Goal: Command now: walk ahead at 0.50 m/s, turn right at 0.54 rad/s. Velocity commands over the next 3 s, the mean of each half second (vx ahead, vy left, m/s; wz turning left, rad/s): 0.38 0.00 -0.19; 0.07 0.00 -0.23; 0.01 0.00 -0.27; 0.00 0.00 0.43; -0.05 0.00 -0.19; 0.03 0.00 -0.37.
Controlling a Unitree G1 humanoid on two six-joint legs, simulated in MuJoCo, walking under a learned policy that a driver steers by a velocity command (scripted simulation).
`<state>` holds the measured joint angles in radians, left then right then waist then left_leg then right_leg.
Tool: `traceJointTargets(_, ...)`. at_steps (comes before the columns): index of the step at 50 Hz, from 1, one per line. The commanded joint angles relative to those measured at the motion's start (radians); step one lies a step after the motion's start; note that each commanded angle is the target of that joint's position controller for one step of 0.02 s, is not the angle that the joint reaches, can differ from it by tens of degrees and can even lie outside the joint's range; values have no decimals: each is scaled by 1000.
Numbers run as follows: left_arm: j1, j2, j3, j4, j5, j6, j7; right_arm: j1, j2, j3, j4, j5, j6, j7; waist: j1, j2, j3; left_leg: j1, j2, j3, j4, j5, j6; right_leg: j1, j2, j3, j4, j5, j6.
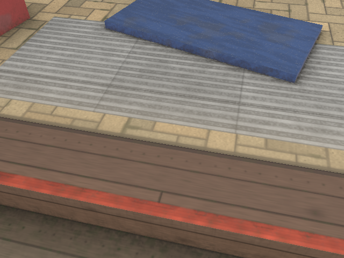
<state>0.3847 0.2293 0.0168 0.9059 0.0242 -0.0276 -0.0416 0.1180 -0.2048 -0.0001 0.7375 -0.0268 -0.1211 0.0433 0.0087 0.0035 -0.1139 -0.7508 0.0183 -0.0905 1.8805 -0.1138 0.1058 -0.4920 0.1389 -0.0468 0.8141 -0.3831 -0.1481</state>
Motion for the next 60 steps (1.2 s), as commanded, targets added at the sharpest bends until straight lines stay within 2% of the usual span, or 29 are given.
traceJointTargets(1, -6, -57, -31, -9, -3, -13, -17, 43, 122, 63, -97, 2, -11, 11, -79, 25, 98, -453, 16, 30, 273, 11, 30, 174, -199, 424, -395, 138, 15)
traceJointTargets(4, -2, -60, -40, -10, -24, -10, -3, -129, 126, 91, -181, -12, -13, 4, -58, 40, 148, -450, 53, 148, 17, 70, -17, 7, -147, 338, -448, 180, 55)
traceJointTargets(7, 155, -14, -34, 49, -3, -4, 27, -243, 189, 126, -248, 2, -25, -6, 10, -120, 109, -670, 28, 217, 171, 22, -46, 173, -180, 452, -458, 285, 24)
traceJointTargets(11, 331, -20, -23, 90, -45, 29, 90, -557, 162, 145, -378, -3, -32, -8, 113, -97, 110, -440, 40, 303, -418, -76, -79, 240, -280, 441, -736, 472, -13)
traceJointTargets(13, 271, 12, -23, 102, -24, -6, 99, -366, 53, 84, -326, 31, -38, -23, -12, -272, -91, 147, -111, 407, -653, -66, -19, 257, -249, 266, -632, 1497, -6)
traceJointTargets(15, 103, 126, -1, 78, -20, -20, 102, -5, -133, -2, -200, 28, -24, -16, -215, -389, -221, 249, -87, 202, -924, -142, 55, 636, -314, 254, -302, 2121, 9)
traceJointTargets(16, 3, 134, 4, 24, -9, -32, 99, 203, -186, -18, -100, 10, -15, -5, -274, -269, -313, 457, -22, 25, -1059, -111, 107, 598, -303, 258, -95, 2024, 13)
traceJointTargets(17, 63, 66, 2, 13, 13, -55, 67, 361, -214, -24, 4, -54, 11, -1, -226, 215, -432, 870, 170, -383, -1255, 232, 269, 238, -147, 249, 299, 1217, 52)
traceJointTargets(18, 138, -3, -1, 54, 44, -67, 20, 334, -146, -22, 33, -74, 60, -41, -177, 466, -480, 950, 324, -939, -1556, 380, 418, -21, 67, 286, 834, 245, 155)
traceJointTargets(19, 120, 15, 16, 37, 28, -81, -25, 241, -40, -1, 35, -38, 83, -62, -123, 256, -308, 767, 305, -885, -1565, 150, 338, -148, 28, 354, 1152, 176, 136)
traceJointTargets(20, -94, -36, -8, -90, 21, -73, -46, 185, 45, 22, 93, 9, 93, -70, -73, 80, -82, 580, 245, -704, -1536, -22, 266, -307, 13, 297, 1327, 104, 139)
traceJointTargets(22, -177, -79, -35, -207, 26, -50, -44, 38, 96, 32, 108, 8, 83, -57, 66, -133, 101, 310, 131, -360, -1475, -56, 131, -412, -80, 219, 1353, 103, 69)
traceJointTargets(24, -117, -156, -79, -234, -4, -63, -25, 57, 99, 31, 126, 1, 80, -32, 106, -110, 143, 261, 56, -144, -1462, 101, 91, -503, -121, 170, 1341, 125, 47)
traceJointTargets(27, -112, -122, -95, -252, 0, -62, 18, 58, 62, 32, 125, -19, 74, -23, 141, -31, 110, 95, -6, 39, -1482, 242, 76, -412, -150, 60, 1028, 317, 94)
traceJointTargets(29, -86, -126, -91, -204, -6, -45, 56, 156, 42, 42, 166, -48, 69, -20, 110, 80, 24, 172, 40, 17, -1463, 399, 103, -438, -151, 27, 1126, 401, 141)
traceJointTargets(32, -144, -124, -85, -180, -38, -16, 79, 260, 1, 31, 194, -34, 85, -46, 21, 113, -33, 458, 147, -108, -1446, 364, 109, -640, -155, 140, 1261, 304, 178)
traceJointTargets(37, -325, -88, -70, -245, -45, 6, 78, 292, 13, 18, 170, -8, 106, -98, -60, 60, 27, 761, 260, -186, -1492, 299, 138, -836, -175, 240, 1175, 109, 246)
traceJointTargets(43, -349, -107, -69, -331, -55, 25, 72, 259, -85, -25, 98, 12, 136, -160, -59, 83, 61, 830, 300, -86, -1513, 436, 123, -820, -250, 191, 1059, 20, 301)
traceJointTargets(48, -441, -140, -98, -421, -48, 22, 46, 223, -174, -72, 44, 39, 189, -172, -68, 97, 59, 726, 315, 5, -1586, 245, 89, -597, -334, 62, 549, -79, 256)
traceJointTargets(49, -442, -147, -99, -425, -56, 35, 45, 247, -231, -96, 58, 67, 209, -162, -65, 132, 61, 644, 326, 44, -1633, 340, 81, -409, -257, -67, 387, -404, 218)
traceJointTargets(50, -458, -100, -85, -428, -53, 34, 37, 298, -234, -101, 64, 77, 227, -153, -90, 67, 101, 673, 328, 54, -1632, 466, 63, -369, -233, -103, 259, -228, 208)
traceJointTargets(51, -435, -65, -67, -429, -49, 19, 32, 341, -213, -91, 90, 68, 234, -143, -46, 10, 79, 700, 266, 131, -1513, 754, 12, -274, -188, -85, 120, -28, 162)
traceJointTargets(52, -322, -9, -33, -402, -47, 6, 34, 362, -165, -75, 96, 32, 228, -128, 19, -32, -94, 609, 167, 205, -1312, 1050, -37, -11, -137, 38, 149, 84, 75)
traceJointTargets(53, -125, 55, 0, -363, -51, 11, 44, 223, -205, -78, 50, 34, 202, -107, 155, 11, -227, 517, 117, 203, -1142, 889, -76, 203, -175, 200, 8, 47, 1)
traceJointTargets(54, -2, 135, 32, -314, -39, 19, 65, 60, -158, -60, -37, 26, 180, -82, 210, -206, -273, 246, 4, 176, -852, 87, -108, 415, -267, 480, -192, 26, -68)
traceJointTargets(55, -68, 182, 35, -326, 29, 2, 80, 22, -85, -42, -67, 21, 156, -55, 121, -341, -300, 113, -66, 15, -445, -252, -110, 406, -364, 707, -247, 116, -93)
traceJointTargets(56, -85, 131, 27, -341, 41, 2, 88, -25, -43, -24, -90, 28, 132, -38, 133, -279, -257, 29, -66, -55, -248, -317, -90, 361, -377, 645, -186, 210, -58)
traceJointTargets(58, -153, 45, 16, -346, -7, 9, 83, -6, -7, -4, -124, 20, 116, -39, 66, -103, -57, -57, -54, -21, -178, -325, -74, 214, -288, 463, -93, 287, 3)
traceJointTargets(60, -225, 11, 14, -363, -27, -2, 82, 84, -40, -7, -143, 4, 125, -36, -4, -56, 59, -25, -56, 12, -62, -308, -95, 59, -273, 442, -105, 260, 8)
